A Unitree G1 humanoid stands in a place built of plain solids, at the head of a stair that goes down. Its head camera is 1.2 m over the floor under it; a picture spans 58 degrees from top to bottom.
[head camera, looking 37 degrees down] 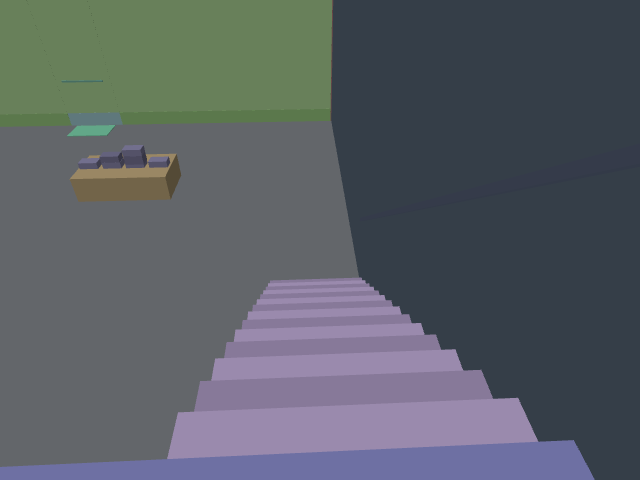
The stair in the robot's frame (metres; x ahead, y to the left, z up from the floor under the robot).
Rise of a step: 0.19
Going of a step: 0.26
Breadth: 1.21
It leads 3 degrees to the left of straight ahead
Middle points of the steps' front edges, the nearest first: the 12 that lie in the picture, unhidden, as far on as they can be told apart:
0.62 -0.12 0.00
0.88 -0.11 -0.19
1.13 -0.09 -0.38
1.39 -0.08 -0.57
1.65 -0.07 -0.76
1.91 -0.06 -0.94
2.17 -0.05 -1.13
2.43 -0.03 -1.32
2.69 -0.02 -1.51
2.95 -0.01 -1.70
3.21 0.00 -1.89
3.47 0.02 -2.08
